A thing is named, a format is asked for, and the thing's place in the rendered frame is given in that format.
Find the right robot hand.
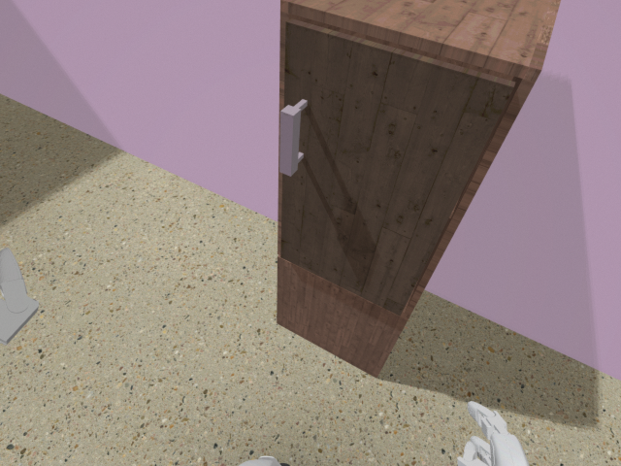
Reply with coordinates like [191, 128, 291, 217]
[457, 401, 530, 466]

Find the cupboard door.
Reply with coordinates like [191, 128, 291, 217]
[280, 18, 515, 316]

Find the handle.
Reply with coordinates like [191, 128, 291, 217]
[279, 99, 308, 177]

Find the left robot hand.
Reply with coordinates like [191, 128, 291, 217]
[0, 248, 39, 346]

